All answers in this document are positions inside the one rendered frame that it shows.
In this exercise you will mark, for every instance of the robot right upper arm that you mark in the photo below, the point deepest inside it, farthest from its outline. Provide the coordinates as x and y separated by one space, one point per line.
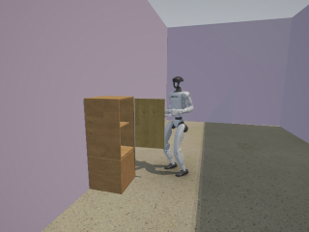
169 96

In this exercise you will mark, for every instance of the right robot shin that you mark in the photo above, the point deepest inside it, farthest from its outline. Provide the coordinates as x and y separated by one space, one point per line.
169 155

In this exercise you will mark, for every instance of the cupboard door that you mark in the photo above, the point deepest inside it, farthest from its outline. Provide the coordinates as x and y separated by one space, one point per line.
149 121

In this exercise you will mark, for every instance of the robot left forearm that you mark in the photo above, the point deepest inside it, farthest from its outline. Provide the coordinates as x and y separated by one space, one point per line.
185 110

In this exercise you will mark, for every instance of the robot right foot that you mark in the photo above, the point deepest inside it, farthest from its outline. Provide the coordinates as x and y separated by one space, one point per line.
170 166

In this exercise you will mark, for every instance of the robot left upper arm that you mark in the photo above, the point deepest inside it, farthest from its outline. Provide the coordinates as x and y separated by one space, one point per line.
186 96

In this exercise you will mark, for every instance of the left robot hand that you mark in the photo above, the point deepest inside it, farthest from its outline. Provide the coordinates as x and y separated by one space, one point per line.
173 111

